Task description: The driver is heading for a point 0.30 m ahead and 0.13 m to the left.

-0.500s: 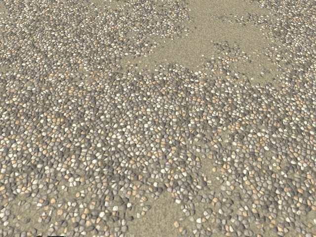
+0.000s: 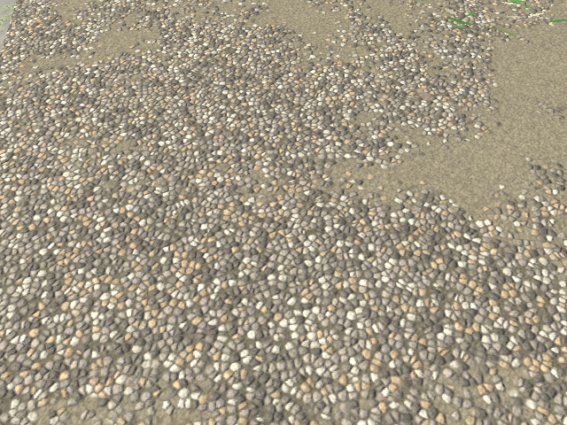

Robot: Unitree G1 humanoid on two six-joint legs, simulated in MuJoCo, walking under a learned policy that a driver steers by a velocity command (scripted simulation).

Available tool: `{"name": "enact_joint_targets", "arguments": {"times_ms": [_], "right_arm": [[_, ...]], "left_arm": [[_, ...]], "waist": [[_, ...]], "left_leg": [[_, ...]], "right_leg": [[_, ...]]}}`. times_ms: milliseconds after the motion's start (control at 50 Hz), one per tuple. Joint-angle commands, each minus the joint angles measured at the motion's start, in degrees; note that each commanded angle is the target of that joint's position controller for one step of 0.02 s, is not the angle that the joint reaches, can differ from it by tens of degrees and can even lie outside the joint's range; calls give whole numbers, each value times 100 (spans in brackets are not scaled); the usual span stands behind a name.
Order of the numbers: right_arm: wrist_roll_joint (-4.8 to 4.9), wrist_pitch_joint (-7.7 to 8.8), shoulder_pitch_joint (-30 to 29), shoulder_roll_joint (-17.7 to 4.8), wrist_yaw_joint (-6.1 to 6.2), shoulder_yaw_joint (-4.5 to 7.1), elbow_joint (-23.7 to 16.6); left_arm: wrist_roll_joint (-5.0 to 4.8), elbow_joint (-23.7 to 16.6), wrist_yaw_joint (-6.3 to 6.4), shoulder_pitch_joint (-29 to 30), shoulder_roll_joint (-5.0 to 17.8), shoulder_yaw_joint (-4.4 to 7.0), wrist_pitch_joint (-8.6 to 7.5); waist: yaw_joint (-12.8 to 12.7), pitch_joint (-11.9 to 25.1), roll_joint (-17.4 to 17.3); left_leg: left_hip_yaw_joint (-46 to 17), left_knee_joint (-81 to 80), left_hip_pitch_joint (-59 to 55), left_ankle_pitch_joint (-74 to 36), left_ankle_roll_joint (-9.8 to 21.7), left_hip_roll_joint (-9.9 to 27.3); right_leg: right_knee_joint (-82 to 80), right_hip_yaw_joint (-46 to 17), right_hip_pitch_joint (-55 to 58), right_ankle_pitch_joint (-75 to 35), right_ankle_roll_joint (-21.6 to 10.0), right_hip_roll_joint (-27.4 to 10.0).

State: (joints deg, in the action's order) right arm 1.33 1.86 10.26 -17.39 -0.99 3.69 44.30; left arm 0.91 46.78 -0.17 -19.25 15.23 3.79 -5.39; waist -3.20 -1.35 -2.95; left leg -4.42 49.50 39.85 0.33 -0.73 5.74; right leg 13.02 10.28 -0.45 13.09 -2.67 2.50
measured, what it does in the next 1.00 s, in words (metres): walks ahead: left foot, then right foot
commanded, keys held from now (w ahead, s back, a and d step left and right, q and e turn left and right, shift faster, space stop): w+q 0.16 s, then no key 0.84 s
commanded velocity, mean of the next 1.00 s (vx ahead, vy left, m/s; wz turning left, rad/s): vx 0.20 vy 0.00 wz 0.20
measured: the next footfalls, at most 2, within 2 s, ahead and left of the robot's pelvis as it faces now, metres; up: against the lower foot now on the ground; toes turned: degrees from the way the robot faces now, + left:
left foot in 0.20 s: +0.28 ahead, +0.14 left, +0.00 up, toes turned +11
right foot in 0.64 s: +0.41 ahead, -0.07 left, +0.00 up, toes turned +12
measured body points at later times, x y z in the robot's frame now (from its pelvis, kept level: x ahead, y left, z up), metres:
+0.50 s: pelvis +0.23 +0.06 +0.00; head +0.27 +0.08 +0.45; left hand +0.32 +0.36 -0.12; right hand +0.40 -0.18 -0.11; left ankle +0.24 +0.13 -0.74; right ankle +0.34 -0.10 -0.69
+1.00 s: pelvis +0.32 +0.03 -0.01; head +0.33 +0.03 +0.44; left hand +0.40 +0.30 -0.13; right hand +0.44 -0.22 -0.15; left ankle +0.24 +0.13 -0.74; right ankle +0.37 -0.08 -0.74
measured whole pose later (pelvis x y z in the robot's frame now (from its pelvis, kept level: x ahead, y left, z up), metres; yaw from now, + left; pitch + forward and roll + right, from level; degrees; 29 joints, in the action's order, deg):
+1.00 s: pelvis +0.32 +0.03 -0.01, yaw +12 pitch -1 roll +0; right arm -0.4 -1.4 10.9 -14.5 1.4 2.0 54.8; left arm 0.1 53.3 0.8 -5.5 13.3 2.1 -1.0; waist 0.7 -2.0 -0.1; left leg -0.9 27.1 6.9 19.4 0.3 -0.9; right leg 29.3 0.1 -16.0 12.6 -0.6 0.0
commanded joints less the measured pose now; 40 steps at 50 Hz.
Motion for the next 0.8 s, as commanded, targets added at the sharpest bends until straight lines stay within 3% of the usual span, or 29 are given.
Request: {"name": "enact_joint_targets", "arguments": {"times_ms": [20,100,140,160,180,200,220,240,260,280,300,320,360,400,480,540,600,640,660,680,700,720,760,800], "right_arm": [[-22,65,-516,-71,-115,-48,-517],[-9,65,-1035,-94,-257,-61,-883],[-6,42,-915,-229,-301,9,-984],[-5,18,-645,-351,-300,79,-969],[-28,8,-32,-551,-275,199,-845],[-64,8,828,-839,-188,365,-646],[-102,-31,1274,-1341,-34,453,-536],[-198,32,907,-1589,-40,420,-813],[-180,42,943,-1039,-76,283,-826],[-152,81,699,-827,-84,213,-753],[-83,110,408,-676,-86,173,-704],[-61,113,139,-502,-61,122,-716],[-185,136,-90,-526,-48,115,-723],[-211,190,-179,-561,-29,117,-627],[-198,88,-257,-538,81,86,-422],[-233,12,-154,-530,97,54,-224],[-210,-32,-192,-444,75,-4,-50],[-133,-32,-156,-277,82,-80,60],[-236,6,67,-133,90,-132,87],[-298,28,759,-105,84,-113,228],[-301,-11,639,-82,123,-150,292],[-265,-86,316,-237,148,-126,278],[-206,-239,60,-342,204,-88,310],[-214,-304,90,-331,212,-85,374]], "left_arm": [[-48,-328,75,303,912,210,-59],[-154,-119,96,4,1049,266,119],[-181,-125,132,88,1200,303,206],[-199,-143,161,133,1289,326,252],[-203,-150,186,186,1317,323,305],[-232,-173,210,265,1262,280,306],[8,-329,182,32,752,107,222],[-7,-469,72,-519,400,-74,67],[-208,-319,14,9,1067,93,-15],[-342,-472,8,401,1002,76,-31],[-255,-421,71,519,867,54,-14],[-159,-383,121,567,904,91,50],[-130,-282,158,263,793,95,233],[-91,-228,205,125,634,64,326],[-61,-275,213,556,484,-6,363],[-97,-307,180,907,547,-4,382],[-68,-312,150,1019,619,29,384],[25,-233,127,845,646,41,336],[64,-250,157,834,901,78,311],[46,-247,189,1055,1142,115,338],[-6,-228,161,1223,712,37,380],[-31,-224,112,1319,528,1,401],[-32,-147,57,1312,549,-6,377],[-45,6,51,1226,584,2,322]], "waist": [[-8,-383,446],[-122,-491,461],[72,-234,654],[263,8,784],[625,328,790],[1124,757,606],[1000,1346,-589],[505,2464,-1304],[950,2570,-61],[835,1698,-48],[612,1063,376],[454,774,320],[170,707,116],[54,738,40],[180,812,-183],[353,744,-219],[338,581,-272],[151,531,-67],[309,653,328],[828,777,1095],[699,851,1213],[553,625,1032],[408,422,806],[401,439,745]], "left_leg": [[225,-713,-32,-486,84,55],[560,-1244,171,98,334,-68],[893,-1314,-355,648,541,-378],[1063,-1271,-808,957,664,-597],[1130,-1420,-1634,1033,807,-846],[943,-2007,-3064,246,1013,-955],[-695,-1789,-4910,-1704,1377,253],[-3768,-2376,-6305,-2252,2743,1790],[-3019,-2556,-6024,-2738,2453,1607],[-1998,-2508,-5315,-3102,2184,1357],[-1436,-2629,-4453,-2972,1880,1035],[-1103,-2816,-3823,-2815,1735,845],[-702,-3140,-2951,-3103,1690,656],[-340,-3237,-2727,-3478,1694,549],[107,-3208,-2824,-3056,1440,302],[-15,-3226,-2888,-2266,1387,382],[-289,-3004,-2912,-1497,1320,500],[-290,-2640,-2733,-590,927,215],[-154,-2327,-2600,116,621,-124],[71,-2294,-2286,1375,383,-526],[184,-2415,-2561,1699,232,-565],[199,-2509,-2643,1570,208,-562],[140,-2503,-2616,1225,272,-512],[80,-2562,-2720,965,281,-445]], "right_leg": [[-644,-347,-224,-1906,-673,-1679],[-222,-89,613,-2630,-572,-1896],[387,91,807,-4345,-446,-1900],[906,153,851,-5305,-384,-1886],[1846,191,666,-5902,-291,-1778],[3134,283,-36,-5384,-52,-1516],[5028,202,-1752,-1360,241,-1013],[6911,-782,-3466,2543,547,85],[7007,-1623,-3574,2235,482,-303],[6658,-1486,-3794,1885,410,-542],[6155,-1372,-3744,1570,425,-768],[5771,-1343,-3503,1334,452,-889],[5473,-1309,-2748,951,546,-881],[4938,-1258,-2599,613,657,-832],[3534,-1228,-2433,-322,718,-810],[2806,-1244,-2190,-682,700,-750],[2161,-1251,-1915,-448,552,-663],[1033,-1275,-1154,-1611,324,-649],[1008,-1755,-682,-3089,182,-1110],[1319,-2048,-334,-3538,-267,-1477],[1238,-2053,-646,-2615,-442,-1426],[1164,-1917,-938,-1809,-290,-1165],[1200,-1684,-1062,-1500,-66,-905],[1264,-1599,-987,-1678,-18,-836]]}}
